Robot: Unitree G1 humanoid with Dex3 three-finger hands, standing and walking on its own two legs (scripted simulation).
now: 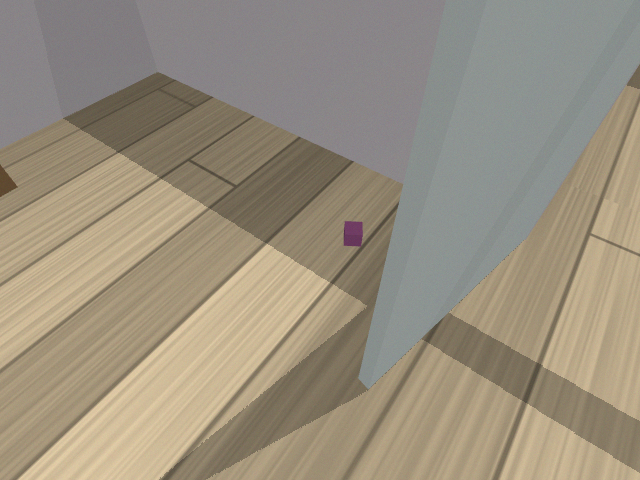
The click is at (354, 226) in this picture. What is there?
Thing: cube
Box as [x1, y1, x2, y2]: [344, 221, 362, 246]
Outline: 345,221 344,245 360,246 362,236 361,222
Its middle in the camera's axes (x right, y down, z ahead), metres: +0.14 +0.00 +1.60
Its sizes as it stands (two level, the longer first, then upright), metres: 0.072 0.072 0.072
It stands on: the floor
